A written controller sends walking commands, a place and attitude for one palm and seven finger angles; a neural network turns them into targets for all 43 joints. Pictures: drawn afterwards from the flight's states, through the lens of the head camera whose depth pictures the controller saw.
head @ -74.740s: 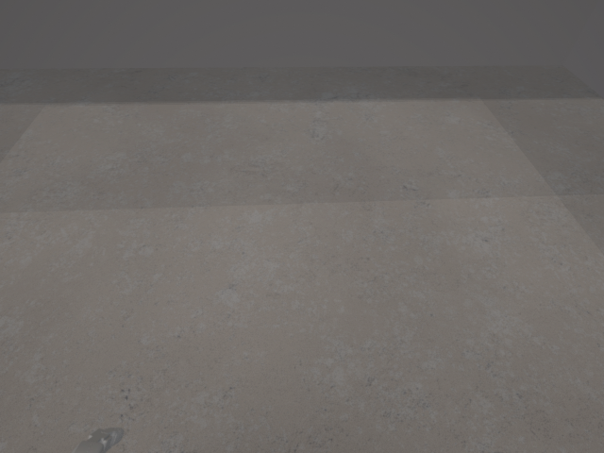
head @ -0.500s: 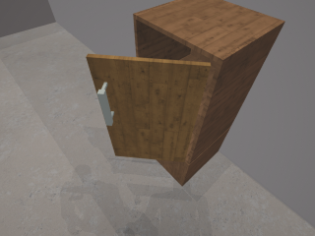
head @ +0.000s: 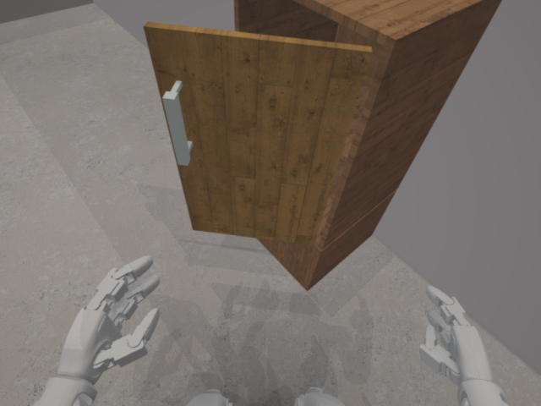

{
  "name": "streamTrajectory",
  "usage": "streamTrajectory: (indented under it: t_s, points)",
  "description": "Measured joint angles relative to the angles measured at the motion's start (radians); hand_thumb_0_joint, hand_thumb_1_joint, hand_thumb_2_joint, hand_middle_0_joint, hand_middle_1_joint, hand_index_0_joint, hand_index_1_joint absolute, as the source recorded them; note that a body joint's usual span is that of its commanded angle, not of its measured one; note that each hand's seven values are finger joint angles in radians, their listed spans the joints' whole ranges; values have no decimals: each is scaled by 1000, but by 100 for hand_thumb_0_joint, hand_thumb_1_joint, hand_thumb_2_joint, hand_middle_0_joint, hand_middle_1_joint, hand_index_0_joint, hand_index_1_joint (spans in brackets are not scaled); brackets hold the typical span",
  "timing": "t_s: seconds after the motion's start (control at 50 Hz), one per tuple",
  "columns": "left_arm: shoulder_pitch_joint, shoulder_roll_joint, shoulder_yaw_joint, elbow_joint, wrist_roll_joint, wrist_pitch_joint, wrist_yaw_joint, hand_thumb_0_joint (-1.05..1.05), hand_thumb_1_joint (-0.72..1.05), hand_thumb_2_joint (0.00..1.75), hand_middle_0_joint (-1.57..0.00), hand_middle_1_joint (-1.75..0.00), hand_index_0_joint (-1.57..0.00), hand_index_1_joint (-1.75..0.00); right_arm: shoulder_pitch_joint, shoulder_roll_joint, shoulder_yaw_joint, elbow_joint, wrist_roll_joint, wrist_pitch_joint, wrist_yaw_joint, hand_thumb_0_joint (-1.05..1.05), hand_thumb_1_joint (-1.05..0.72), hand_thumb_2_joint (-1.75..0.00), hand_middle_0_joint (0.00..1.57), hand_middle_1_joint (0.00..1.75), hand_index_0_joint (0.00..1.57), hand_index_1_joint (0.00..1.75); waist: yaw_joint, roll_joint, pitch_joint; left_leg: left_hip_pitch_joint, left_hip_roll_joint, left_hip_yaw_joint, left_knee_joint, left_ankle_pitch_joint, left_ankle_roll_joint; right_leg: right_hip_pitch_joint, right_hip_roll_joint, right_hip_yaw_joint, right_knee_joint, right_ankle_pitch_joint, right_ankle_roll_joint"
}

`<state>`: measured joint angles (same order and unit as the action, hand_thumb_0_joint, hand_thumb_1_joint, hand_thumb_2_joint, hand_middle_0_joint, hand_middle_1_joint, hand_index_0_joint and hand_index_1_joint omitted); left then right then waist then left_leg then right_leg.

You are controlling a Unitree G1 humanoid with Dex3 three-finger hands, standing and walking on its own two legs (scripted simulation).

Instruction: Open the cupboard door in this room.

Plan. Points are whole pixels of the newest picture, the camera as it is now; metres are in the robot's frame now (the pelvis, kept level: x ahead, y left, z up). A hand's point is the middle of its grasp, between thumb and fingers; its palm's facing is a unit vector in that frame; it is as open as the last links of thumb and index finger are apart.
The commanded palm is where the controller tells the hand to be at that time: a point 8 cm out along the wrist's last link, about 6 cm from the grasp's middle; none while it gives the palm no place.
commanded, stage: raise the hand with hooked fingers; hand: left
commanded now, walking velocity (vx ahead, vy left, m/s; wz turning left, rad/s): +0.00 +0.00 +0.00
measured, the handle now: (181, 125) +0.59 +0.21 +0.05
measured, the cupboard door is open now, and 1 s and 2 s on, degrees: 42 42 42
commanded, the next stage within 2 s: move the hooked fingers beside the handle in 1.70 s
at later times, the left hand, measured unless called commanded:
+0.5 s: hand (92, 297) +0.25 +0.25 +0.04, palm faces +0.01 -1.00 -0.04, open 11.5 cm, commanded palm +0.22 +0.30 +0.04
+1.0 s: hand (64, 268) +0.28 +0.30 +0.06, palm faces -0.04 -1.00 -0.06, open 13.8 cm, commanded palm +0.26 +0.35 +0.07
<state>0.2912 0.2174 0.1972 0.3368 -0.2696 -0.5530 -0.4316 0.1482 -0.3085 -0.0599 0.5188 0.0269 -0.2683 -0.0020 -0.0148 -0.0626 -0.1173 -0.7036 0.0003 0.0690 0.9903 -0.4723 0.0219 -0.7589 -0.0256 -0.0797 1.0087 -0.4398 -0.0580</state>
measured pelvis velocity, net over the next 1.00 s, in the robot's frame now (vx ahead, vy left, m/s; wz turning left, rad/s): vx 0.01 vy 0.04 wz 0.02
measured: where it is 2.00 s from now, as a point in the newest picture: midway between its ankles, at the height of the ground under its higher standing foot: outside the picture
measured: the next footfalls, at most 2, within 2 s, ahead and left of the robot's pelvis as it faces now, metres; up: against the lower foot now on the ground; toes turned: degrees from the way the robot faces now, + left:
none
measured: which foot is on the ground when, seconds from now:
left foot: down 0.00-1.00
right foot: down 0.00-1.00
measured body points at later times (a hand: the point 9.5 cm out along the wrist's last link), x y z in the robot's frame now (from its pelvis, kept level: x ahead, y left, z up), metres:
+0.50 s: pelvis +0.00 +0.02 -0.01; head +0.07 +0.03 +0.44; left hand +0.24 +0.31 +0.04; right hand +0.13 -0.22 -0.10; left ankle +0.01 +0.11 -0.68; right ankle +0.04 -0.08 -0.68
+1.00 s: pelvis +0.01 +0.04 +0.01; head +0.08 +0.05 +0.45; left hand +0.27 +0.35 +0.06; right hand +0.20 -0.19 -0.06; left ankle +0.01 +0.11 -0.68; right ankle +0.04 -0.08 -0.68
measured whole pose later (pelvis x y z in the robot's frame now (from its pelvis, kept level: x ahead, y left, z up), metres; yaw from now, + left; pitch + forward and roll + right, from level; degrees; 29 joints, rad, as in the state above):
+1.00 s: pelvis +0.01 +0.04 +0.01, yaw +1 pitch +12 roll -3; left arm 0.07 0.40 0.36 0.28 -0.34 -0.26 -0.51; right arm 0.24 -0.27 0.06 0.52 0.04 -0.22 -0.05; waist 0.00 0.02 -0.09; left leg -0.72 -0.01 0.03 0.99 -0.49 0.06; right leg -0.71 -0.03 -0.12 0.92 -0.42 -0.01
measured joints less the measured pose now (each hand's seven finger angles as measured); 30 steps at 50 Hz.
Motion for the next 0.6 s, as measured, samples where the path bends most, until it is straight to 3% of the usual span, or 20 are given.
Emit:
streamTrajectory:
  t_s: [0.04,0.12,0.18,0.24,0.32,0.36,0.4,0.5,0.6]
  points:
    - [30,5,14,-11,-13,18,-9,1,59,77,-23,-50,-23,-51,1,-5,-4,-31,4,5,-8,1,-91,-90,20,30,20,30,16,-5,6,-51,4,-13,62,-22,-7,-42,-1,-13,51,-19,-4]
    - [52,15,42,-121,-31,22,44,2,49,73,-24,-56,-23,-57,9,10,16,-30,-1,7,-32,1,-91,-90,20,30,20,30,45,11,25,-119,13,-53,152,-50,-10,-80,4,-54,103,-39,-12]
    - [13,39,37,-198,-37,7,51,2,42,70,-24,-60,-23,-61,15,35,58,5,-2,5,-44,1,-91,-90,20,30,20,30,52,37,34,-147,17,-80,185,-58,-11,-88,7,-80,111,-40,-14]
    - [-71,77,24,-204,-33,50,8,1,35,67,-24,-65,-24,-65,26,66,102,38,5,12,-51,1,-90,-90,20,30,20,30,42,66,40,-163,19,-91,193,-54,-9,-95,10,-90,104,-32,-10]
    - [-149,117,35,-142,-42,205,-47,1,26,63,-25,-71,-25,-71,62,102,135,50,15,36,-54,1,-90,-90,20,30,20,30,6,88,44,-151,20,-73,154,-37,0,-90,13,-72,66,-7,-2]
    - [-146,120,59,-125,-60,271,-46,1,21,61,-25,-74,-25,-74,90,109,137,47,15,46,-54,1,-90,-90,20,30,21,30,-11,90,41,-133,20,-56,120,-26,6,-81,14,-55,40,5,5]
    - [-125,114,90,-126,-79,294,-27,1,17,59,-26,-77,-26,-77,121,107,130,44,11,47,-53,1,-90,-90,20,30,21,30,-19,87,36,-114,20,-41,90,-19,10,-70,16,-40,15,15,11]
    - [-69,96,136,-172,-83,214,31,1,5,54,-26,-84,-26,-85,173,70,91,55,1,30,-45,1,-90,-90,20,30,21,30,-14,77,22,-94,12,-29,62,-19,21,-53,11,-28,-10,16,23]
    - [-87,104,119,-152,-65,174,1,0,-7,49,-27,-92,-27,-92,155,18,70,64,6,21,-47,1,-90,-90,20,30,20,30,-6,77,26,-103,2,-38,81,-34,32,-52,1,-35,2,2,34]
